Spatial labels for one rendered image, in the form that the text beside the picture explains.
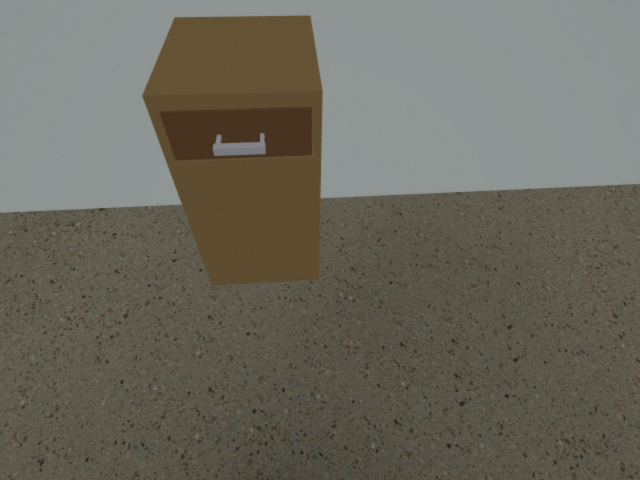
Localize handle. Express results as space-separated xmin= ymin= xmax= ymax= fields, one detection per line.
xmin=213 ymin=133 xmax=266 ymax=156

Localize cabinet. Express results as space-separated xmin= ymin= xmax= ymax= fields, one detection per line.
xmin=142 ymin=15 xmax=323 ymax=286

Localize drawer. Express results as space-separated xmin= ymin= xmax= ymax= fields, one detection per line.
xmin=160 ymin=107 xmax=312 ymax=160

